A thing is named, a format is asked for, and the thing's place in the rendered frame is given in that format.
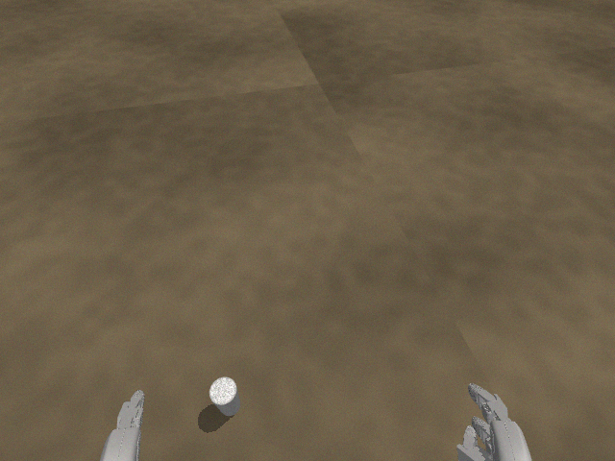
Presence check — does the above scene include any cup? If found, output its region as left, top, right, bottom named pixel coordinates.
left=209, top=377, right=240, bottom=416

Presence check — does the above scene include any right robot hand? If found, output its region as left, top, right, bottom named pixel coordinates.
left=456, top=383, right=532, bottom=461

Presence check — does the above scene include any left robot hand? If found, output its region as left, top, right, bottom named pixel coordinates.
left=100, top=390, right=144, bottom=461

